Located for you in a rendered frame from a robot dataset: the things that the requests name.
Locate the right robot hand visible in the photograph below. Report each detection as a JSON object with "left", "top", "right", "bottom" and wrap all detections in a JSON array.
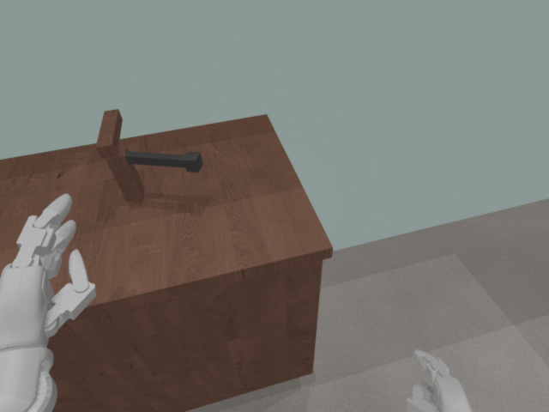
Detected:
[{"left": 407, "top": 349, "right": 473, "bottom": 412}]

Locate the left robot hand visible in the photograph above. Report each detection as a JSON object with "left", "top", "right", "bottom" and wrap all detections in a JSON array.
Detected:
[{"left": 0, "top": 194, "right": 96, "bottom": 350}]

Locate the tap lever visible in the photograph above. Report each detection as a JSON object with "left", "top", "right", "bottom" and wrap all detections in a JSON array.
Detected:
[{"left": 125, "top": 151, "right": 203, "bottom": 173}]

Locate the left robot forearm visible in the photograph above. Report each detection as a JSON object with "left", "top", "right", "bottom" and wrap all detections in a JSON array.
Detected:
[{"left": 0, "top": 345, "right": 57, "bottom": 412}]

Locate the counter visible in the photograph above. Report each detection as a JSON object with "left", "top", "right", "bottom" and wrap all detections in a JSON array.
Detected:
[{"left": 0, "top": 109, "right": 333, "bottom": 412}]

